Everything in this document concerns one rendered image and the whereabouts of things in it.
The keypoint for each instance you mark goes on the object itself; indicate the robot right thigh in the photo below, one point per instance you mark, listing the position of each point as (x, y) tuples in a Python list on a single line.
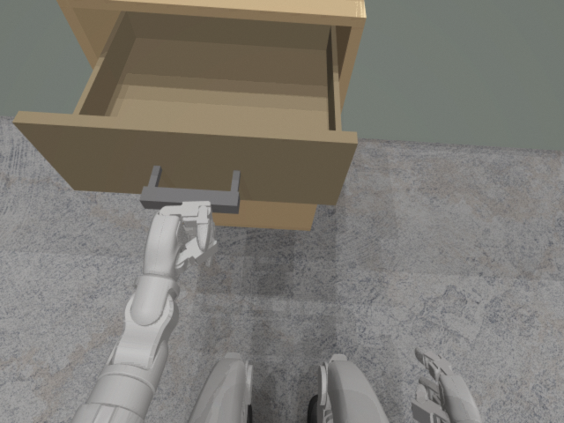
[(344, 388)]

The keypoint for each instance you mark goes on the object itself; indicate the right robot shin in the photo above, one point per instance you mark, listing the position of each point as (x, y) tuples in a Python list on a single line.
[(325, 416)]

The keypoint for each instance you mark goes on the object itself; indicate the drawer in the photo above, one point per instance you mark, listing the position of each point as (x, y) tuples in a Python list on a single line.
[(202, 97)]

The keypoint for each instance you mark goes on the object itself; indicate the right robot hand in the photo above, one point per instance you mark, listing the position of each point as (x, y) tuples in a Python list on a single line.
[(450, 402)]

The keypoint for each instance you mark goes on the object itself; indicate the left robot forearm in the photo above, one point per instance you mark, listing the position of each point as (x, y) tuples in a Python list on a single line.
[(131, 375)]

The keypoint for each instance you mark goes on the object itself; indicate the cabinet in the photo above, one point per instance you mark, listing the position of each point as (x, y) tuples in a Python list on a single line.
[(92, 22)]

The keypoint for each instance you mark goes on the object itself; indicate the handle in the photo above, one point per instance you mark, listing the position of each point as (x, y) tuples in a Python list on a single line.
[(154, 197)]

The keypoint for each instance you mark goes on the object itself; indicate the left robot hand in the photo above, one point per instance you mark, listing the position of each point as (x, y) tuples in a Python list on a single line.
[(167, 236)]

